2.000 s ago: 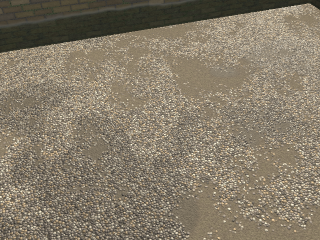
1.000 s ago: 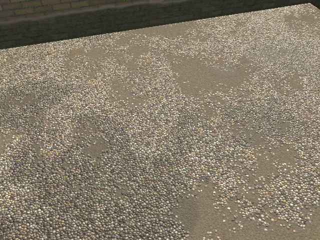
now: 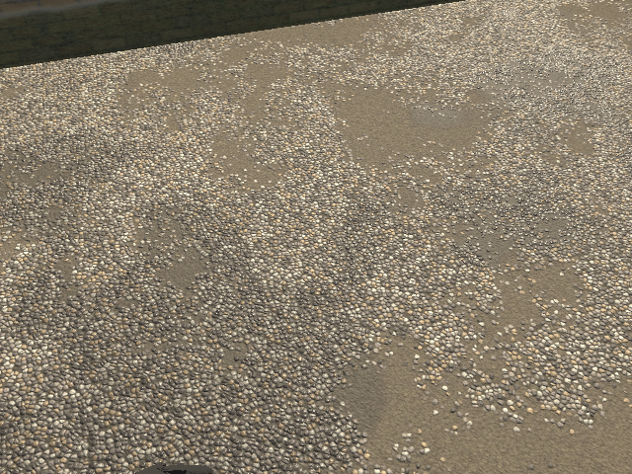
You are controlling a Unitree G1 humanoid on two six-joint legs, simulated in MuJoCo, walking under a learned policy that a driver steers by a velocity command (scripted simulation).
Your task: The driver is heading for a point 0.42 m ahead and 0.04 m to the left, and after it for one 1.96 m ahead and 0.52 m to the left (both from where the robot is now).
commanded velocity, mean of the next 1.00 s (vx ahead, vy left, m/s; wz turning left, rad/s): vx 0.49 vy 0.00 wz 0.00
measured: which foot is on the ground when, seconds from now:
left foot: down 0.00-1.00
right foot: down 0.00-1.00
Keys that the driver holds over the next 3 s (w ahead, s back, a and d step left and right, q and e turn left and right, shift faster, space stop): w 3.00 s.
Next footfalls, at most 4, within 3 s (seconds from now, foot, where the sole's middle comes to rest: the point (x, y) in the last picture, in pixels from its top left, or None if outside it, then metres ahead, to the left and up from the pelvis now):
none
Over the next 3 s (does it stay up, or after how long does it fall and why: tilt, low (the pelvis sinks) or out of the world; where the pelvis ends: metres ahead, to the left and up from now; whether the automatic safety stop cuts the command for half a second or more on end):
stays up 0.01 -0.02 0.00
